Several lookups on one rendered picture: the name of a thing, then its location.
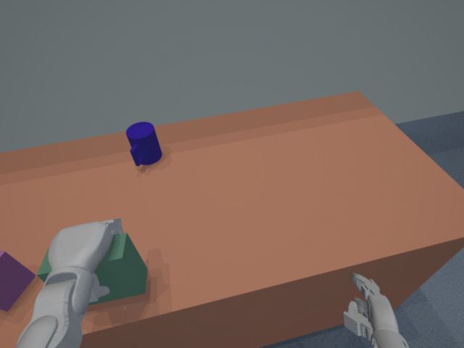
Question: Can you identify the robot left hand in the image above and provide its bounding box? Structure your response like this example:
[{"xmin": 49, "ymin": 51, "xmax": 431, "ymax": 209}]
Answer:
[{"xmin": 48, "ymin": 218, "xmax": 123, "ymax": 303}]

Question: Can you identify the robot left forearm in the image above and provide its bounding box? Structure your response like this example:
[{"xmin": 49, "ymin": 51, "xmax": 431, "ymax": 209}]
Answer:
[{"xmin": 15, "ymin": 267, "xmax": 94, "ymax": 348}]

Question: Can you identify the sponge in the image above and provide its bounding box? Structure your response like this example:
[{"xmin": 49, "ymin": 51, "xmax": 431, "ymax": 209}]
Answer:
[{"xmin": 37, "ymin": 233, "xmax": 148, "ymax": 305}]

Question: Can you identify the robot right hand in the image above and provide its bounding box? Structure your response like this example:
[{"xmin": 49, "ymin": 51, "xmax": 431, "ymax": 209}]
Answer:
[{"xmin": 344, "ymin": 273, "xmax": 399, "ymax": 341}]

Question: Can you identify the robot right forearm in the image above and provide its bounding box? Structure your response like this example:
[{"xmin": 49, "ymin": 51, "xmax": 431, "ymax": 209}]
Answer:
[{"xmin": 371, "ymin": 329, "xmax": 409, "ymax": 348}]

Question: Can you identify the table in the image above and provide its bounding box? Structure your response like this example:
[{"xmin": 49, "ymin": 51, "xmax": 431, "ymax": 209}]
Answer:
[{"xmin": 0, "ymin": 91, "xmax": 464, "ymax": 348}]

